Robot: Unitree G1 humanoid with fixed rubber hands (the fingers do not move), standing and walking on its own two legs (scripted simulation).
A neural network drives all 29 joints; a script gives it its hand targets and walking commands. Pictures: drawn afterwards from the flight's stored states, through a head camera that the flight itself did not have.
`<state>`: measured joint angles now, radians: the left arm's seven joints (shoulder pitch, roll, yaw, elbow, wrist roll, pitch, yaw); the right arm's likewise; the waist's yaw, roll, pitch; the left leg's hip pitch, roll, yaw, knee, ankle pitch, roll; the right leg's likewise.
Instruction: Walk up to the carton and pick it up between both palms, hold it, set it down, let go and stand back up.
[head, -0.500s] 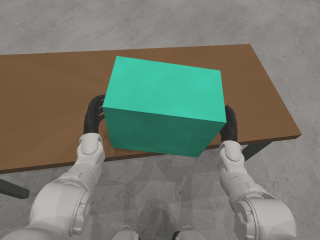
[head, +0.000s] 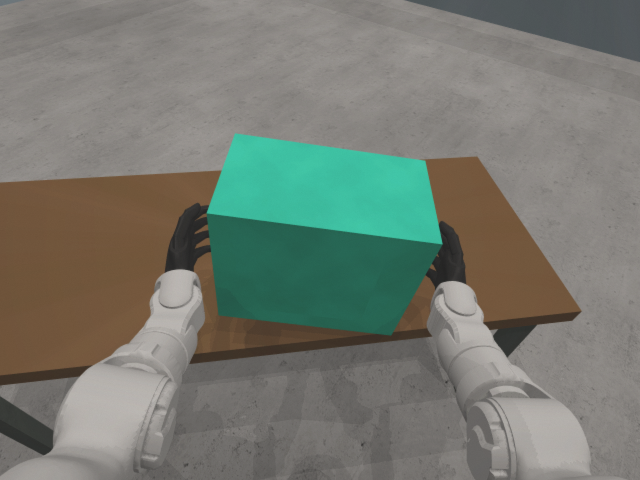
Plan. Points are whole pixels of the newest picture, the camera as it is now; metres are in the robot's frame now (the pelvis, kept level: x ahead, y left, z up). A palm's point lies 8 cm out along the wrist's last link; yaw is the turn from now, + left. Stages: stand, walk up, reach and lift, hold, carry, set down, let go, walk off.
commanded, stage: reach and lift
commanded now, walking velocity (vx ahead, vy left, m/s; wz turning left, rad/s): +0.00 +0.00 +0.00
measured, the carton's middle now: (318, 240) +0.46 -0.02 +0.03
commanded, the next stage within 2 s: none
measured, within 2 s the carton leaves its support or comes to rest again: neither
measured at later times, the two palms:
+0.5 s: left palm (184, 222) +0.40 +0.14 +0.13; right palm (474, 239) +0.38 -0.21 +0.12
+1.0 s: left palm (163, 231) +0.37 +0.16 +0.16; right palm (489, 227) +0.35 -0.21 +0.16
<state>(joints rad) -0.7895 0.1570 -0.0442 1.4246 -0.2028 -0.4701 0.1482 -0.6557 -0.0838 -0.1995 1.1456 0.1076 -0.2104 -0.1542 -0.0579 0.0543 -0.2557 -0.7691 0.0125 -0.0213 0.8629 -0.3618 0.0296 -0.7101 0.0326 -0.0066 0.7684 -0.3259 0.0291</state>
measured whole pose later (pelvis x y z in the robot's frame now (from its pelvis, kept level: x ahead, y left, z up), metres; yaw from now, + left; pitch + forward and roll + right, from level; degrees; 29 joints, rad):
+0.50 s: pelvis +0.03 -0.03 +0.03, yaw +1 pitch +3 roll -1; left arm -0.69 0.17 0.04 1.22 -0.21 -0.19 0.09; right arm -0.54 -0.08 -0.01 0.89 0.13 0.09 -0.31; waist -0.06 0.01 -0.21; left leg -0.34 0.01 -0.03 0.57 -0.29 -0.01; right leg -0.32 0.03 -0.01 0.56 -0.29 0.01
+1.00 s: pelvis +0.00 -0.04 +0.04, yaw +1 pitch -1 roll +0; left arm -0.62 0.17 0.25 0.90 -0.09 0.11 0.03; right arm -0.59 -0.08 -0.01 0.78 0.13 0.22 -0.23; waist -0.06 -0.03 -0.14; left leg -0.23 0.01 -0.03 0.44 -0.18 -0.02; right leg -0.23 0.03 -0.01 0.47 -0.22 -0.02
